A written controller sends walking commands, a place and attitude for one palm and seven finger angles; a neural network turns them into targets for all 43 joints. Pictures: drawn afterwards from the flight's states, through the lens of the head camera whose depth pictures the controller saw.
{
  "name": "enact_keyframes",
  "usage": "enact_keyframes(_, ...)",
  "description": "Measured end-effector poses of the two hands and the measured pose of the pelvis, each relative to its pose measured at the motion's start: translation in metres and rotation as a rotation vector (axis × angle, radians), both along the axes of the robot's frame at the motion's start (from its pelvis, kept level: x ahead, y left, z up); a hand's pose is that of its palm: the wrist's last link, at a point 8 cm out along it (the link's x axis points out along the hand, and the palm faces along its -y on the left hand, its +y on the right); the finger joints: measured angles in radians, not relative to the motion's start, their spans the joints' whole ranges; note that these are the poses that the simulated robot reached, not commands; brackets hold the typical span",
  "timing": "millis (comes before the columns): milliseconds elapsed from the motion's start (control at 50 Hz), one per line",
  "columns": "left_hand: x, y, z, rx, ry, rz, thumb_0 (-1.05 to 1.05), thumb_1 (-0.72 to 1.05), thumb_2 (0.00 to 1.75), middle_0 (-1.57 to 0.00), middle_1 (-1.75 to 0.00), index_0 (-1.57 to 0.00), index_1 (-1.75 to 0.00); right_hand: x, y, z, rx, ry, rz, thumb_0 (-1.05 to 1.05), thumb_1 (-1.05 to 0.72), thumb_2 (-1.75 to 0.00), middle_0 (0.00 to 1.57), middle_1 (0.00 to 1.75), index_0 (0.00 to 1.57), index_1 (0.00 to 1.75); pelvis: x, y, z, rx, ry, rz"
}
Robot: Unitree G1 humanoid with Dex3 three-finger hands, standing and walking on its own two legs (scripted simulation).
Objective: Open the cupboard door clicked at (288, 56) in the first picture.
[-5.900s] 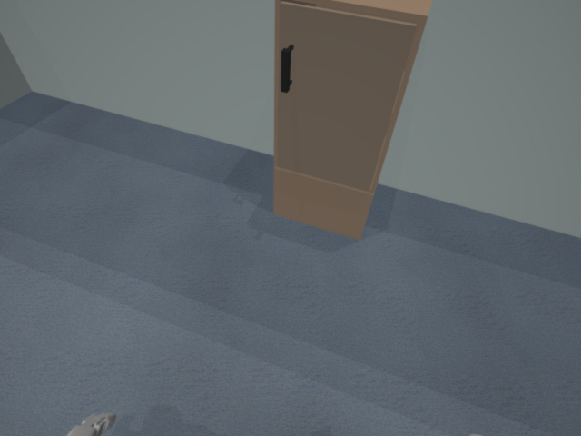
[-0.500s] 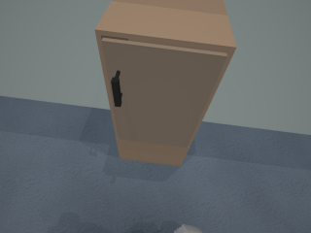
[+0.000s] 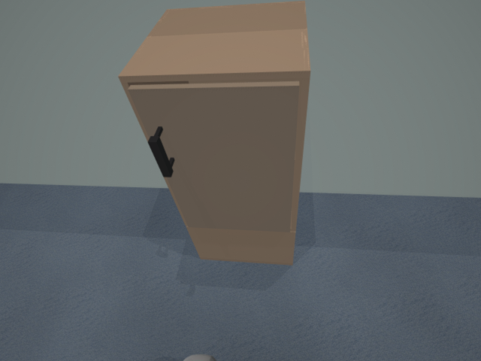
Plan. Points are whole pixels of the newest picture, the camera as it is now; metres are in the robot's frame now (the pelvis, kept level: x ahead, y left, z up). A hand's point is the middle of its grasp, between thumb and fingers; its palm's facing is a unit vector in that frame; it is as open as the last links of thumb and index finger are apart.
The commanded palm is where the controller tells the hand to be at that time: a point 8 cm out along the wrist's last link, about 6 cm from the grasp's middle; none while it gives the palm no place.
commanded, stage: come to a stop and stand still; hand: left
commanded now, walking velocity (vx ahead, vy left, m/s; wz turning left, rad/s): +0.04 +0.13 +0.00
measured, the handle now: (163, 152) +0.60 +0.25 -0.03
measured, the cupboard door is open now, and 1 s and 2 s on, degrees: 0 0 0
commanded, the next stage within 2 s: look again from close up in 0.76 s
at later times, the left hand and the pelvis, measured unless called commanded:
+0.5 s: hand out of the picture -0.03 +0.26 -0.19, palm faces +0.06 -0.98 -0.19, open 7.3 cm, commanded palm none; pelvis -0.02 +0.08 -0.01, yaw +0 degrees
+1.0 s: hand out of the picture +0.00 +0.27 -0.19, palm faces -0.02 -0.98 -0.21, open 7.3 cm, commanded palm none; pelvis -0.02 +0.09 -0.01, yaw +0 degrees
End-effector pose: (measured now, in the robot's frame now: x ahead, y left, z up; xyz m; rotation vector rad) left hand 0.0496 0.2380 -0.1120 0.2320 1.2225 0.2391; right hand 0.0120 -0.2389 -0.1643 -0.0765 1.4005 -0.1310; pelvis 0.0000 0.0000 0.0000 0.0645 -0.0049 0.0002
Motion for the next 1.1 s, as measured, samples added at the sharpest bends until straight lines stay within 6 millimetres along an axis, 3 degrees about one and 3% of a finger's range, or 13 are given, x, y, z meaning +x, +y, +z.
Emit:
enact_keyframes(160,-0.061,0.018,-0.01,-0.022,0.096,0.071,0.0,0.91,0.9,-0.2,-0.3,-0.2,-0.3,0.014,0.004,0.011,-0.051,-0.03,0.064,0.01,-0.91,-0.9,0.2,0.29,0.19,0.3,-0.013,0.016,0.0,-0.009,0.004,0.014)
enact_keyframes(240,-0.09,0.035,-0.024,-0.058,0.163,0.093,0.0,0.91,0.9,-0.2,-0.3,-0.2,-0.3,0.031,0.021,0.019,-0.083,-0.097,0.088,0.01,-0.91,-0.9,0.2,0.29,0.19,0.3,-0.019,0.034,-0.003,-0.029,0.006,0.01)
enact_keyframes(320,-0.107,0.057,-0.046,-0.099,0.213,0.11,0.0,0.91,0.9,-0.2,-0.3,-0.2,-0.3,0.035,0.048,0.023,-0.121,-0.159,0.097,0.01,-0.91,-0.9,0.2,0.29,0.19,0.3,-0.023,0.056,-0.014,-0.066,0.002,0.013)
enact_keyframes(420,-0.102,0.071,-0.048,-0.124,0.222,0.087,0.0,0.91,0.9,-0.2,-0.3,-0.2,-0.3,0.026,0.081,0.031,-0.112,-0.146,0.091,0.01,-0.91,-0.9,0.2,0.29,0.19,0.3,-0.02,0.07,-0.007,-0.065,-0.002,0.006)
enact_keyframes(560,-0.073,0.07,-0.047,-0.121,0.172,0.036,0.0,0.91,0.9,-0.19,-0.3,-0.2,-0.3,0.011,0.094,0.016,-0.086,-0.108,0.048,0.01,-0.93,-0.9,0.21,0.3,0.2,0.3,-0.017,0.08,-0.01,-0.036,-0.001,-0.009)
enact_keyframes(780,-0.045,0.073,-0.037,-0.104,0.129,-0.017,0.0,0.93,0.9,-0.2,-0.3,-0.2,-0.3,-0.038,0.107,0.013,-0.049,0.009,-0.006,0.01,-0.92,-0.9,0.2,0.29,0.2,0.3,-0.015,0.085,-0.004,-0.063,-0.015,-0.012)
enact_keyframes(920,-0.047,0.073,-0.04,-0.096,0.121,-0.039,0.0,0.93,0.9,-0.2,-0.3,-0.2,-0.3,-0.059,0.115,0.012,-0.029,0.047,-0.009,0.01,-0.91,-0.9,0.2,0.29,0.2,0.3,-0.02,0.086,-0.006,-0.074,-0.009,-0.012)
enact_keyframes(1100,-0.063,0.079,-0.041,-0.099,0.143,-0.026,0.0,0.92,0.9,-0.2,-0.3,-0.2,-0.3,-0.047,0.123,0.004,-0.016,-0.012,0.029,0.01,-0.91,-0.9,0.2,0.29,0.19,0.3,-0.022,0.093,-0.012,-0.069,-0.012,-0.005)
